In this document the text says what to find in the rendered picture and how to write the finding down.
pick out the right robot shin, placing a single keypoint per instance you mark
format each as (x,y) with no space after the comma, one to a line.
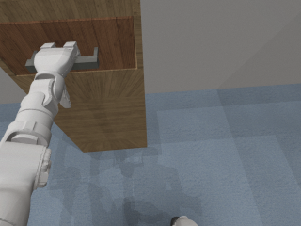
(182,217)

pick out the left robot upper arm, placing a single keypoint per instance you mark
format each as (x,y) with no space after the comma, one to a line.
(23,168)

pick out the drawer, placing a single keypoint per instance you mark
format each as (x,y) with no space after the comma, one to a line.
(114,37)

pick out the cabinet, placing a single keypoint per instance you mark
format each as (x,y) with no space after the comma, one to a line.
(108,108)

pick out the robot left forearm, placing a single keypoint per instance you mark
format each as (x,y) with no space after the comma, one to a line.
(36,116)

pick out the robot left hand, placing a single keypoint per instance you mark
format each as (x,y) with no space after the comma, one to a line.
(58,60)

